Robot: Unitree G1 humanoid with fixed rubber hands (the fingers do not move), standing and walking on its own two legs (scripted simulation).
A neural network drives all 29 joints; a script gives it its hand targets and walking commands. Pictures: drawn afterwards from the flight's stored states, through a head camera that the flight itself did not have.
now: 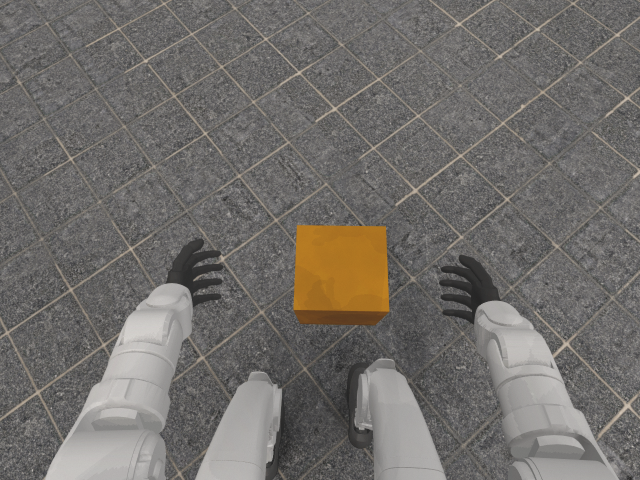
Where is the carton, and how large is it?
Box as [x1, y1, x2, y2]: [293, 225, 388, 324]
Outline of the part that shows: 297,225 293,309 300,323 375,324 388,311 385,226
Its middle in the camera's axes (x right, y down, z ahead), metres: +0.06 +0.10 +0.99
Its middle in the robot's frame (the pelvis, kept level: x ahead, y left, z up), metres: +0.47 -0.03 -0.56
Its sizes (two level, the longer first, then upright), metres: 0.210 0.200 0.250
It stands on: the floor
